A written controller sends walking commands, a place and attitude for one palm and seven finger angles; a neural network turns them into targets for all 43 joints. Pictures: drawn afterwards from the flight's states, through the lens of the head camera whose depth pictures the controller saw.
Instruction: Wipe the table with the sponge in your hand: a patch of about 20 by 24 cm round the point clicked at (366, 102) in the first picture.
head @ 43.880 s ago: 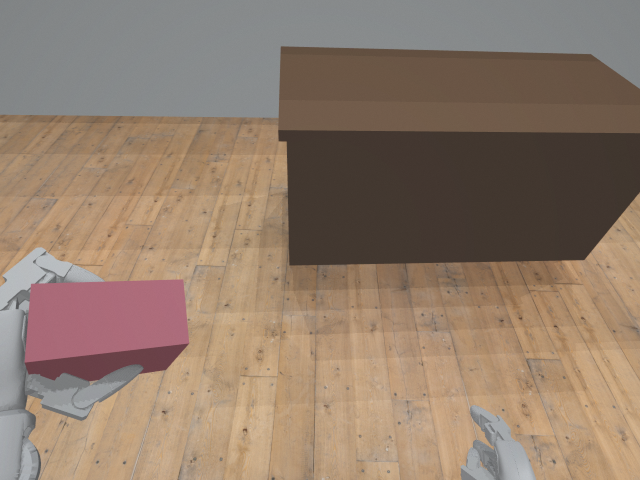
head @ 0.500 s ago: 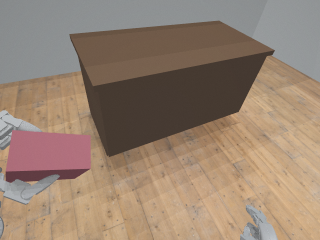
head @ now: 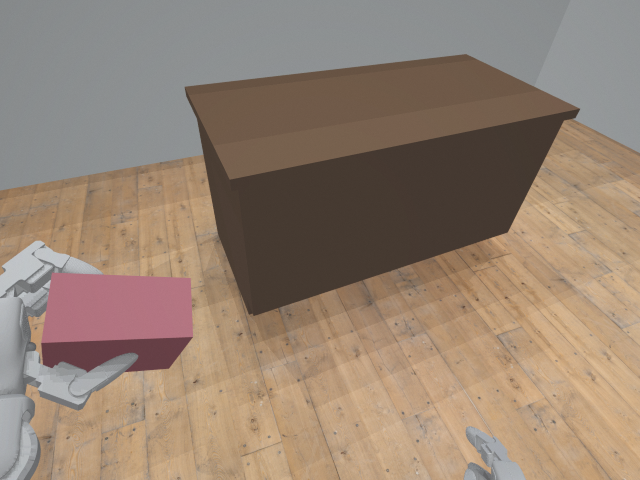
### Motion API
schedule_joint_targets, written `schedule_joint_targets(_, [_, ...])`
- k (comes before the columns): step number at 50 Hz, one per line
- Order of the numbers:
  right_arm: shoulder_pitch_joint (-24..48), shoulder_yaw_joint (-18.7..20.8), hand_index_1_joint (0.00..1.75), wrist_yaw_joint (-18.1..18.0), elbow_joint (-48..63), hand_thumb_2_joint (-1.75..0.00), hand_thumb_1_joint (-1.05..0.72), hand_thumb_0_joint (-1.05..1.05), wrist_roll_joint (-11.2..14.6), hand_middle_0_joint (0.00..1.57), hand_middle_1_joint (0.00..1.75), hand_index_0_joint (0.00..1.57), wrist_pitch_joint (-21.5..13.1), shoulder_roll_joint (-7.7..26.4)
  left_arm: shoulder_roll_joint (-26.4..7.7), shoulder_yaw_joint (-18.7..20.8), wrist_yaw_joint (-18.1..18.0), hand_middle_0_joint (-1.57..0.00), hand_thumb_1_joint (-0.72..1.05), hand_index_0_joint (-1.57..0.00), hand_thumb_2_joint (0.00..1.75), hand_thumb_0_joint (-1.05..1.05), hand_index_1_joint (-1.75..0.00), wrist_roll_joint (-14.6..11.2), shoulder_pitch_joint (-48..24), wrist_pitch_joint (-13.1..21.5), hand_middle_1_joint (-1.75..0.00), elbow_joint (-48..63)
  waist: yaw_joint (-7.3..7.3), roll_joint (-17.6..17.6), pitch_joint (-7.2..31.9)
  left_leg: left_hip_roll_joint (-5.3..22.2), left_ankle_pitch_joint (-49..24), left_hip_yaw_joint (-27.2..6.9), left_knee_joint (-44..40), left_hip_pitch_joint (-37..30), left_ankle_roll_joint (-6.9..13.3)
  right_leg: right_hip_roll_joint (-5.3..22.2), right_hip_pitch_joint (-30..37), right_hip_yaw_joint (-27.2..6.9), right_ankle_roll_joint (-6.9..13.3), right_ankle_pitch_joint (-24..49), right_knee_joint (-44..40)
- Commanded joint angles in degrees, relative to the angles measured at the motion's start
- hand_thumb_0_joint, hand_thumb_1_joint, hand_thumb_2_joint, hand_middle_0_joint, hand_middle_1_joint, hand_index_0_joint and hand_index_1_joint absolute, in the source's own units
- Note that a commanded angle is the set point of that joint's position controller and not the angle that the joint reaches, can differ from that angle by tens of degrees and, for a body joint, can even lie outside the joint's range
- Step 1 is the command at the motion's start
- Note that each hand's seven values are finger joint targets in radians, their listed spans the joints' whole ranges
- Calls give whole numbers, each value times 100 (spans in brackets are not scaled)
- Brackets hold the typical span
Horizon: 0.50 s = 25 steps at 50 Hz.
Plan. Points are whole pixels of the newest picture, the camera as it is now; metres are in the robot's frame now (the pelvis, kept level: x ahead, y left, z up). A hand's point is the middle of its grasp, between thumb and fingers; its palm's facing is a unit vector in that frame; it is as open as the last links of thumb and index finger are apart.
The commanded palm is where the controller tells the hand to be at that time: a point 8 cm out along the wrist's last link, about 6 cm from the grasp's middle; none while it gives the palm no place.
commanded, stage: stop stepping back and stand still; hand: left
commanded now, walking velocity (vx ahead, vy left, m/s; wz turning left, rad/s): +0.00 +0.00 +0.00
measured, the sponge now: (139, 326) +0.24 +0.21 +0.13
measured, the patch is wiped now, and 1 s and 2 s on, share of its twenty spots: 0.95 0.95 0.95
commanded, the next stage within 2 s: stand and wait in 0.44 s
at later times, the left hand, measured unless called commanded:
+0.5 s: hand (74, 324) +0.22 +0.26 +0.16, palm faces +0.39 -0.87 -0.29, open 10.5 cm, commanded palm +0.17 +0.30 +0.19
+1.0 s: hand (87, 313) +0.23 +0.25 +0.16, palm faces +0.38 -0.87 -0.32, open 10.5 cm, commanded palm +0.18 +0.29 +0.19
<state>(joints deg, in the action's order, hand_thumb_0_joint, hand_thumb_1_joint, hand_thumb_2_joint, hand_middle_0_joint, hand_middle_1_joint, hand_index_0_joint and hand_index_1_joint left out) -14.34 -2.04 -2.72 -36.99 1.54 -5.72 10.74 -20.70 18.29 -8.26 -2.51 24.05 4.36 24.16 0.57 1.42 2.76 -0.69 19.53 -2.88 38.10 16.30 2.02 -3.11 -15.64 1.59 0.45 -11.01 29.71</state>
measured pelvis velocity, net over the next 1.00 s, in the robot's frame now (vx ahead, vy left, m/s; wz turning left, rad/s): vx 0.02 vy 0.01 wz -0.01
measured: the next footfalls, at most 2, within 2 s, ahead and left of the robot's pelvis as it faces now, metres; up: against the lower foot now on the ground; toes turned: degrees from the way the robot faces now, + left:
none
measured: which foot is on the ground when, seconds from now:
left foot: down 0.00-1.00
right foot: down 0.00-1.00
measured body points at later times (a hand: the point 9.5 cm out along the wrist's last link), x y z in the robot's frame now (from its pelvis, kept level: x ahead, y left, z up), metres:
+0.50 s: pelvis +0.01 +0.02 +0.01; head -0.02 +0.04 +0.46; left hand +0.19 +0.30 +0.17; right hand +0.19 -0.20 -0.05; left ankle +0.01 +0.09 -0.73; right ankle +0.04 -0.12 -0.73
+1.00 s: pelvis +0.02 +0.01 +0.01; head +0.00 +0.02 +0.46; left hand +0.21 +0.30 +0.18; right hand +0.20 -0.23 -0.05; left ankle +0.01 +0.09 -0.73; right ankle +0.04 -0.12 -0.73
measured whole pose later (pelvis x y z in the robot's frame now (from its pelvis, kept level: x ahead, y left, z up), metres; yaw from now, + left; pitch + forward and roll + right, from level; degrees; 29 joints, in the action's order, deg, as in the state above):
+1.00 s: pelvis +0.02 +0.01 +0.01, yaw -1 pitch +0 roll -1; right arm -10.9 -1.3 -4.7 -34.5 0.9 -2.8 11.7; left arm -20.2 15.9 -9.0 -3.3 27.8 5.3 24.7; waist -0.1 -0.3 4.1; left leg -2.3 15.4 -1.3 27.2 12.0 2.7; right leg -1.3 -13.3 -0.3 -0.3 -9.9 22.9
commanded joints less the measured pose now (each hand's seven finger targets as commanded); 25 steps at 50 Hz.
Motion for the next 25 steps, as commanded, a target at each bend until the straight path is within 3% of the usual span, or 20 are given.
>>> schedule_joint_targets(1, [758,546,30,-39,916,-90,-90,0,30,20,30,20,-226,907,-904,418,-45,-120,10,-120,130,0,-160,-27,-459,498,-160,1320,58,-698,121,180,253,-313,-41,164,36,1592,-269,-1937,698,-1389,-1564])
schedule_joint_targets(2, [816,462,30,-48,935,-90,-90,0,8,20,30,20,-199,789,-909,409,-60,-120,10,-120,130,0,-160,-54,-437,553,-160,1583,92,-458,221,233,181,-288,-234,-44,41,1631,-382,-1824,719,-1496,-1491])
schedule_joint_targets(4, [884,382,30,-111,957,-90,-90,0,-85,20,30,20,-184,769,-1061,620,-136,-120,10,-120,130,0,-160,-38,-230,646,-160,1804,94,255,293,411,127,-523,-1169,-227,119,1119,-466,-1240,450,-1381,-906])
schedule_joint_targets(6, [991,352,30,-173,1087,-90,-90,0,-91,20,30,20,-204,790,-1168,797,-196,-120,10,-120,130,0,-160,-38,-10,665,-160,1860,-33,886,229,823,655,-1170,-2179,120,202,499,-152,-562,100,-1012,-255])
schedule_joint_targets(7, [1063,291,30,-183,1075,-90,-90,0,-81,20,30,20,-213,724,-1004,668,-209,-120,10,-120,130,0,-160,-26,-45,664,-160,1865,-52,1056,155,995,1001,-1524,-2576,476,239,308,164,-369,-23,-701,41])
schedule_joint_targets(8, [1122,282,30,-202,1073,-90,-90,0,-75,20,30,20,-234,719,-986,651,-229,-120,10,-120,130,0,-160,2,-146,654,-160,1779,-81,998,-1,1047,1103,-1552,-2673,711,255,269,313,-336,-80,-520,58])
schedule_joint_targets(10, [1066,298,30,-221,1013,-90,-90,0,-57,20,30,20,-271,745,-905,568,-230,-120,10,-120,130,0,-160,-14,-289,621,-160,1546,-96,483,26,928,413,-1234,-2328,652,231,361,567,-400,-73,-57,-320])
schedule_joint_targets(12, [1037,315,30,-232,1012,-90,-90,0,-37,20,30,20,-322,773,-790,407,-201,-120,10,-120,130,0,-160,-29,-401,629,-160,1397,-81,311,147,765,-132,-963,-2058,462,149,477,663,-503,-33,231,-524])
schedule_joint_targets(15, [1038,322,30,-203,1012,-90,-90,0,-48,20,30,20,-346,790,-639,181,-183,-120,10,-120,130,0,-160,16,-547,658,-160,1422,-48,611,175,691,258,-849,-2146,393,70,515,592,-579,-3,-91,-604])
schedule_joint_targets(17, [1056,318,30,-205,1031,-90,-90,0,-55,20,30,20,-362,788,-638,143,-194,-120,10,-120,130,0,-160,36,-566,674,-160,1501,-68,578,171,706,279,-891,-2176,423,95,503,650,-552,-1,14,-607])
schedule_joint_targets(25, [1067,306,30,-195,1008,-90,-90,0,-101,20,30,20,-243,743,-858,424,-215,-120,10,-120,130,0,-160,-30,-411,644,-160,1344,-104,93,437,543,-819,-645,-1759,142,-3,680,771,-745,86,627,-803])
